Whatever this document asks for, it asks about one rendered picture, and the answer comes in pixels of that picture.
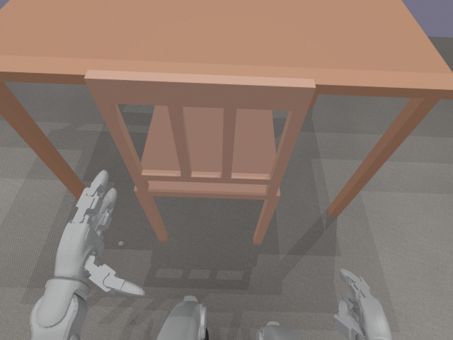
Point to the robot thigh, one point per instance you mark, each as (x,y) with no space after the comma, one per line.
(276,332)
(187,321)

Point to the robot left hand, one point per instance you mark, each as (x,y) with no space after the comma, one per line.
(83,235)

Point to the chair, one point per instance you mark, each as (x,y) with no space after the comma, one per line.
(211,136)

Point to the left robot thigh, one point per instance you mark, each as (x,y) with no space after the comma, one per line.
(187,321)

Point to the right robot thigh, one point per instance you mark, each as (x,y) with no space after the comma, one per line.
(276,332)

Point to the table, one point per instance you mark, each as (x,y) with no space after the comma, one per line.
(349,47)

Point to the robot right hand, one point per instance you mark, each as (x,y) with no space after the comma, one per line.
(369,321)

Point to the robot left forearm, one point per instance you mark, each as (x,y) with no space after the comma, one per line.
(61,312)

